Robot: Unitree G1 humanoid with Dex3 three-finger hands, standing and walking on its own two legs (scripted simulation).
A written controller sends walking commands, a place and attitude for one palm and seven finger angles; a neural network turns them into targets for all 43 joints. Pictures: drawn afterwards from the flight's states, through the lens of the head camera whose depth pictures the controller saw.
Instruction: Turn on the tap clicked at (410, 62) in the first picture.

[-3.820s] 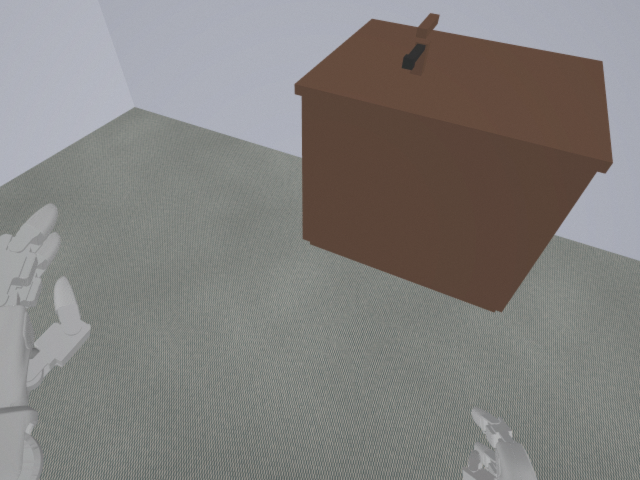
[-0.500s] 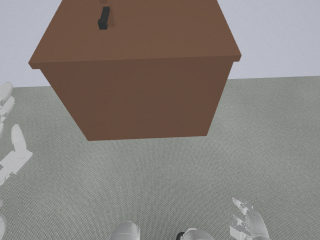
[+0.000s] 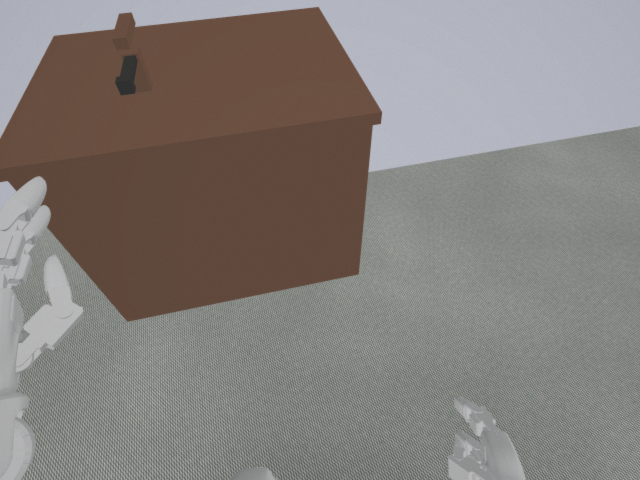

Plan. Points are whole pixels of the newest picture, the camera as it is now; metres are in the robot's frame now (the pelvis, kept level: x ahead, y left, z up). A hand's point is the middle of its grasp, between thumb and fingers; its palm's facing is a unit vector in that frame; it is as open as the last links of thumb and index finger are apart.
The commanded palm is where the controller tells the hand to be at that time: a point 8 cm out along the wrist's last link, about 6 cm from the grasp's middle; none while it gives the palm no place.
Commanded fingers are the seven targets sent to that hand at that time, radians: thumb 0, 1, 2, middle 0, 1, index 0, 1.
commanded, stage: take the last steps up to it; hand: left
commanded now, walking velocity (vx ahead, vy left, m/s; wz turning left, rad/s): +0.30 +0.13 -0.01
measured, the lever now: (125, 85) +0.79 +0.45 +0.08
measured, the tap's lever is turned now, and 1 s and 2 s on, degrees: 0 0 0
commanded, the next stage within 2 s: come to a stop and stand still in 1.70 s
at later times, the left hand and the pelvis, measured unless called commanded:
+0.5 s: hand (62, 316) +0.21 +0.24 +0.19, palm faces +0.42 -0.78 -0.46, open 7.4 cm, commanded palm +0.17 +0.28 +0.19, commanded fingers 0.00 0.90 0.90 -0.20 -0.30 -0.20 -0.30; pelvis +0.01 +0.00 +0.01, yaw +0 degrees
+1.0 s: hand (76, 207) +0.34 +0.29 +0.18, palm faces +0.41 -0.81 -0.41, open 7.4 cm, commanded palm +0.27 +0.32 +0.19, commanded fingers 0.00 0.90 0.90 -0.20 -0.30 -0.20 -0.30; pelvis +0.11 +0.05 +0.01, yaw -1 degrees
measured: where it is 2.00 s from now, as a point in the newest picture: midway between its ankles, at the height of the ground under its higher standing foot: (305, 437)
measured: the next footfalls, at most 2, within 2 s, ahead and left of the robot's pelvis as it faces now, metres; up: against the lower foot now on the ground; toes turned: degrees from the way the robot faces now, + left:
left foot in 0.26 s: +0.03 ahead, +0.12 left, +0.00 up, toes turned +6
right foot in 0.50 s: +0.07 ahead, -0.10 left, +0.00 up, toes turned -7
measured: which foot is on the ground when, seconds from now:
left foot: up 0.00-0.24, down 0.26-0.52, up 0.54-0.86, down 0.88-1.00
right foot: down 0.00-0.26, up 0.28-0.48, down 0.50-0.90, up 0.92-1.00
